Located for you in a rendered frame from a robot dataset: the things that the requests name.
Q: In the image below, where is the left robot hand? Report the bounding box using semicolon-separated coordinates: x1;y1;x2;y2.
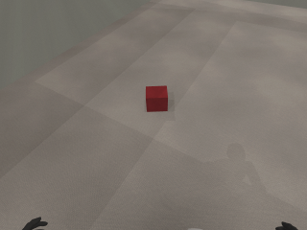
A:
22;217;48;230

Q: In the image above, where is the carton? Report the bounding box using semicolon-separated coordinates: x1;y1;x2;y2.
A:
146;85;168;112

